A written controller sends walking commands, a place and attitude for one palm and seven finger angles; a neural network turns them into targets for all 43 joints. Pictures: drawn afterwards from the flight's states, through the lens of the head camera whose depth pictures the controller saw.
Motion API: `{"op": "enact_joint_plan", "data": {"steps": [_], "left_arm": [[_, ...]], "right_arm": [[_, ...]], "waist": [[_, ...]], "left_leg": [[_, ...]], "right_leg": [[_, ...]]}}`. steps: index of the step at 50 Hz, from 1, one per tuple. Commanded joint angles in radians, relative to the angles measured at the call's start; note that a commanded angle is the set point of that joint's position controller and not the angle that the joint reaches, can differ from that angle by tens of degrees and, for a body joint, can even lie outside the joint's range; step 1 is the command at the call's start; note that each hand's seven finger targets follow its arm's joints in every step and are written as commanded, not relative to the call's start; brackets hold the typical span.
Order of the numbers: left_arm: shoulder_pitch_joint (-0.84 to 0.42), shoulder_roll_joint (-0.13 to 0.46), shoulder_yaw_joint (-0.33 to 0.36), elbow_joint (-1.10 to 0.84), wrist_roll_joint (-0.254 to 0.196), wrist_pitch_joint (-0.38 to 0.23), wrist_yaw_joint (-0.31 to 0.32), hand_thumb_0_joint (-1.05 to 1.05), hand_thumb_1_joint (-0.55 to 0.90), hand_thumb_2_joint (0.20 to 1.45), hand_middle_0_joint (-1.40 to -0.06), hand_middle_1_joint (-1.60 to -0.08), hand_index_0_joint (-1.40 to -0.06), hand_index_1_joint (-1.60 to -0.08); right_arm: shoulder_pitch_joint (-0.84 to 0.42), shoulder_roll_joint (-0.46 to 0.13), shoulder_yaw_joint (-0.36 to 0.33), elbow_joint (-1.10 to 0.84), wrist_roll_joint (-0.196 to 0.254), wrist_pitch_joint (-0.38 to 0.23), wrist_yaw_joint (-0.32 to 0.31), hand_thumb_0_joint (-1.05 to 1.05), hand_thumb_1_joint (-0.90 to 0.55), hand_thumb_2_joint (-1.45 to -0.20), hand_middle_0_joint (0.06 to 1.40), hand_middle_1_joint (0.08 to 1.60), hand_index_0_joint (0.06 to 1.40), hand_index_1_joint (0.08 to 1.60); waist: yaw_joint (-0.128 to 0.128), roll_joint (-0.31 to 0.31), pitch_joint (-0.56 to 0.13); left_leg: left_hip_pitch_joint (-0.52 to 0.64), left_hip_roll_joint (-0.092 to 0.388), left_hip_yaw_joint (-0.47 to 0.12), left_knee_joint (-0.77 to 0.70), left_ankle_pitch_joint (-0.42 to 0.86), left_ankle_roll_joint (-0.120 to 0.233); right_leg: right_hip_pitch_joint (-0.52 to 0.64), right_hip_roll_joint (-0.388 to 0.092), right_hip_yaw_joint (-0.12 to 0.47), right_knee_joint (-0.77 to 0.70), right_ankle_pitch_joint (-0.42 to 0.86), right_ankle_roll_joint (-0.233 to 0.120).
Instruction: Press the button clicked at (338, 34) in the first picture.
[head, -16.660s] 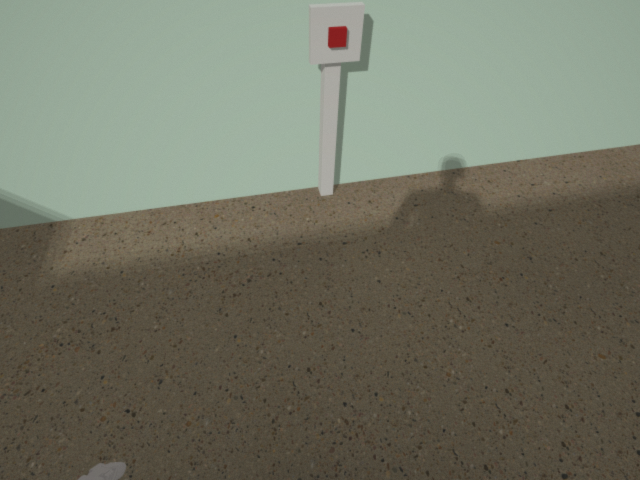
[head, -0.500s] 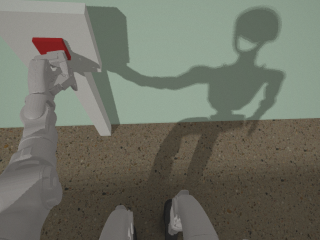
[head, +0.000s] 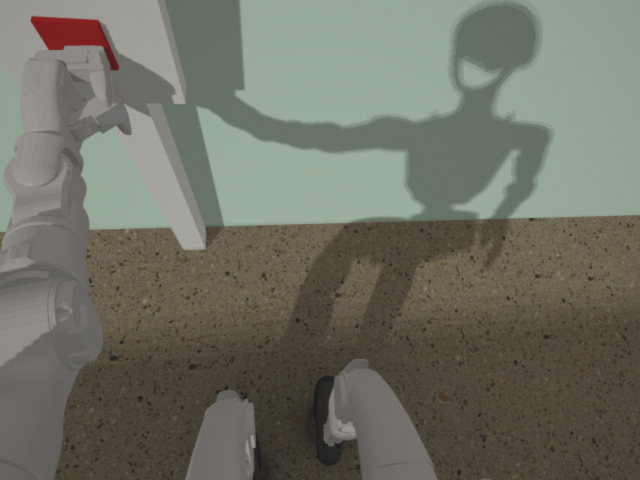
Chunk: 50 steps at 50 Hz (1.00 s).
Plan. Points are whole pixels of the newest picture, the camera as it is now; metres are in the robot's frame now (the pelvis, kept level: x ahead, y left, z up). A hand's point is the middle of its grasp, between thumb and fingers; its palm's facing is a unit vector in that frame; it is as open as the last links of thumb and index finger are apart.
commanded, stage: hold the button down briefly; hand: left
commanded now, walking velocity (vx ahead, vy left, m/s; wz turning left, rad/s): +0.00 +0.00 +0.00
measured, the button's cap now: (79, 38) +0.59 +0.21 +0.09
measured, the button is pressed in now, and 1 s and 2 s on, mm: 12 0 0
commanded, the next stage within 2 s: pull the fist back off the button in 0.10 s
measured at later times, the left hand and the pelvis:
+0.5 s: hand (117, 104) +0.54 +0.18 +0.05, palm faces +0.00 -1.00 -0.03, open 3.2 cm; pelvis -0.02 +0.00 -0.01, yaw +1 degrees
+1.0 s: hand (114, 147) +0.48 +0.18 +0.04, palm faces -0.01 -1.00 -0.03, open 3.1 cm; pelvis +0.05 +0.01 +0.03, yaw +0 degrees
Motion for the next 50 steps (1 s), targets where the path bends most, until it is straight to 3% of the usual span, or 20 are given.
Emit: {"op": "enact_joint_plan", "data": {"steps": [1,2,4,7,9,11,13,16,18,21,25,32,33,35,39,41,43,44,45,50], "left_arm": [[-0.669,0.214,-0.003,-0.239,-0.015,-0.026,0.050,0.000,0.900,0.900,-1.300,-1.500,-1.300,-1.500],[-0.678,0.205,-0.009,-0.234,-0.016,-0.025,0.052,0.000,0.900,0.900,-1.300,-1.500,-1.300,-1.500],[-0.689,0.271,0.032,-0.246,-0.012,-0.026,0.058,0.000,0.900,0.900,-1.300,-1.500,-1.300,-1.500],[-0.708,0.226,-0.011,-0.236,-0.006,-0.017,0.059,0.000,0.900,0.900,-1.300,-1.500,-1.300,-1.500],[-0.710,0.254,0.008,-0.221,-0.005,-0.007,0.066,0.000,0.900,0.900,-1.300,-1.500,-1.300,-1.500],[-0.730,0.237,-0.012,-0.223,-0.005,0.004,0.066,0.000,0.900,0.900,-1.300,-1.500,-1.300,-1.500],[-0.724,0.248,-0.004,-0.219,0.002,0.005,0.064,0.000,0.900,0.900,-1.300,-1.500,-1.300,-1.500],[-0.698,0.222,-0.011,-0.184,0.001,0.024,0.063,0.000,0.900,0.900,-1.300,-1.500,-1.300,-1.500],[-0.710,0.236,0.001,-0.227,0.002,0.017,0.064,0.000,0.900,0.900,-1.300,-1.500,-1.300,-1.500],[-0.615,0.222,0.017,-0.216,-0.003,0.026,0.057,0.000,0.900,0.900,-1.300,-1.500,-1.300,-1.500],[-0.518,0.213,0.031,-0.280,-0.013,0.014,0.050,0.000,0.900,0.900,-1.300,-1.500,-1.300,-1.500],[-0.353,0.139,0.014,-0.333,-0.039,0.001,0.044,0.000,0.900,0.900,-1.300,-1.500,-1.300,-1.500],[-0.321,0.158,0.033,-0.354,-0.039,-0.006,0.044,0.000,0.900,0.900,-1.300,-1.500,-1.300,-1.500],[-0.242,0.101,0.006,-0.390,-0.053,-0.012,0.038,0.000,0.900,0.900,-1.300,-1.500,-1.300,-1.500],[-0.062,0.073,0.014,-0.469,-0.075,-0.020,0.034,0.000,0.900,0.900,-1.300,-1.500,-1.300,-1.500],[-0.007,0.047,0.003,-0.515,-0.087,-0.022,0.034,0.000,0.900,0.900,-1.300,-1.500,-1.300,-1.500],[0.060,0.028,-0.004,-0.593,-0.094,-0.031,0.036,0.000,0.900,0.900,-1.300,-1.500,-1.300,-1.500],[0.116,-0.014,-0.026,-0.623,-0.105,-0.031,0.035,0.000,0.900,0.900,-1.300,-1.500,-1.300,-1.500],[0.164,-0.008,-0.017,-0.669,-0.113,-0.034,0.036,0.000,0.900,0.900,-1.300,-1.500,-1.300,-1.500],[0.306,-0.099,-0.088,-0.791,-0.132,-0.035,0.043,0.000,0.900,0.900,-1.300,-1.500,-1.300,-1.500]], "right_arm": [[0.196,-0.205,-0.062,-0.031,0.000,-0.026,-0.015,0.000,-0.900,-0.900,0.200,0.300,0.200,0.300],[0.196,-0.204,-0.061,-0.032,-0.001,-0.030,-0.016,0.000,-0.900,-0.900,0.200,0.300,0.200,0.300],[0.203,-0.211,-0.057,-0.037,-0.001,-0.036,-0.017,0.000,-0.900,-0.900,0.200,0.300,0.200,0.300],[0.200,-0.208,-0.054,-0.036,0.000,-0.047,-0.017,0.000,-0.900,-0.900,0.200,0.300,0.200,0.300],[0.205,-0.215,-0.053,-0.033,0.002,-0.052,-0.015,0.000,-0.900,-0.900,0.200,0.300,0.200,0.300],[0.205,-0.214,-0.049,-0.033,0.004,-0.060,-0.018,0.000,-0.900,-0.900,0.200,0.300,0.200,0.300],[0.214,-0.216,-0.050,-0.033,0.000,-0.063,-0.015,0.000,-0.900,-0.900,0.200,0.300,0.200,0.300],[0.218,-0.213,-0.050,-0.035,0.001,-0.062,-0.011,0.000,-0.900,-0.900,0.200,0.300,0.200,0.300],[0.221,-0.213,-0.051,-0.042,-0.002,-0.063,-0.007,0.000,-0.900,-0.900,0.200,0.300,0.200,0.300],[0.222,-0.209,-0.056,-0.053,-0.001,-0.053,0.000,0.000,-0.900,-0.900,0.200,0.300,0.200,0.300],[0.211,-0.204,-0.061,-0.073,0.002,-0.038,0.008,0.000,-0.900,-0.900,0.200,0.300,0.200,0.300],[0.185,-0.191,-0.071,-0.093,0.012,-0.016,0.010,0.000,-0.900,-0.900,0.200,0.300,0.200,0.300],[0.185,-0.193,-0.075,-0.095,0.013,-0.013,0.009,0.000,-0.900,-0.900,0.200,0.300,0.200,0.300],[0.178,-0.185,-0.081,-0.105,0.015,-0.006,0.012,0.000,-0.900,-0.900,0.200,0.300,0.200,0.300],[0.161,-0.174,-0.090,-0.129,0.019,0.009,0.017,0.000,-0.900,-0.900,0.200,0.300,0.200,0.300],[0.149,-0.168,-0.096,-0.138,0.024,0.016,0.017,0.000,-0.900,-0.900,0.200,0.300,0.200,0.300],[0.138,-0.160,-0.100,-0.146,0.026,0.018,0.017,0.000,-0.900,-0.900,0.200,0.300,0.200,0.300],[0.134,-0.154,-0.105,-0.153,0.028,0.018,0.019,0.000,-0.900,-0.900,0.200,0.300,0.200,0.300],[0.130,-0.153,-0.109,-0.158,0.029,0.017,0.020,0.000,-0.900,-0.900,0.200,0.300,0.200,0.300],[0.102,-0.137,-0.120,-0.157,0.040,0.005,0.016,0.000,-0.900,-0.900,0.200,0.300,0.200,0.300]], "waist": [[-0.112,0.207,-0.528],[-0.119,0.217,-0.515],[-0.108,0.204,-0.551],[-0.121,0.222,-0.526],[-0.121,0.209,-0.525],[-0.132,0.193,-0.514],[-0.119,0.225,-0.541],[-0.124,0.175,-0.496],[-0.109,0.229,-0.554],[-0.086,0.190,-0.547],[-0.046,0.200,-0.572],[-0.020,0.128,-0.521],[0.002,0.149,-0.532],[0.012,0.124,-0.542],[0.055,0.107,-0.557],[0.057,0.060,-0.534],[0.080,0.108,-0.547],[0.080,0.089,-0.554],[0.092,0.081,-0.571],[0.098,0.073,-0.510]], "left_leg": [[0.262,0.000,-0.103,-0.214,0.141,-0.019],[0.255,-0.002,-0.101,-0.215,0.126,-0.016],[0.226,-0.004,-0.096,-0.207,0.112,-0.011],[0.227,-0.003,-0.102,-0.213,0.080,-0.010],[0.208,-0.003,-0.103,-0.209,0.049,-0.009],[0.179,-0.004,-0.094,-0.206,0.027,-0.003],[0.210,-0.005,-0.104,-0.209,0.047,-0.010],[0.165,-0.006,-0.096,-0.206,0.023,-0.005],[0.203,-0.008,-0.099,-0.204,0.049,-0.008],[0.214,-0.005,-0.092,-0.211,0.088,-0.011],[0.259,-0.003,-0.089,-0.228,0.134,-0.017],[0.283,-0.002,-0.073,-0.256,0.185,-0.015],[0.304,0.001,-0.072,-0.261,0.211,-0.021],[0.349,0.002,-0.067,-0.268,0.272,-0.025],[0.387,0.003,-0.051,-0.281,0.396,-0.034],[0.371,0.003,-0.038,-0.284,0.411,-0.029],[0.426,0.006,-0.040,-0.294,0.499,-0.042],[0.452,0.008,-0.037,-0.295,0.549,-0.043],[0.458,0.010,-0.033,-0.294,0.580,-0.044],[0.492,0.019,-0.030,-0.303,0.675,-0.056]], "right_leg": [[0.296,0.069,0.127,-0.109,-0.056,0.012],[0.288,0.068,0.129,-0.113,-0.063,0.012],[0.322,0.070,0.141,-0.112,-0.074,0.013],[0.284,0.070,0.135,-0.109,-0.091,0.011],[0.279,0.072,0.139,-0.110,-0.107,0.012],[0.288,0.071,0.147,-0.114,-0.119,0.016],[0.275,0.072,0.138,-0.102,-0.108,0.009],[0.281,0.073,0.141,-0.111,-0.121,0.011],[0.282,0.073,0.139,-0.099,-0.108,0.007],[0.311,0.075,0.138,-0.108,-0.091,0.007],[0.345,0.076,0.133,-0.106,-0.067,0.002],[0.400,0.077,0.131,-0.129,-0.024,0.003],[0.408,0.076,0.129,-0.124,-0.010,0.001],[0.431,0.077,0.125,-0.129,0.035,0.002],[0.510,0.078,0.123,-0.130,0.146,-0.001],[0.552,0.078,0.130,-0.139,0.188,0.003],[0.564,0.075,0.124,-0.132,0.238,-0.002],[0.579,0.076,0.122,-0.138,0.269,0.000],[0.607,0.075,0.126,-0.140,0.299,0.001],[0.613,0.069,0.121,-0.144,0.356,0.006]]}}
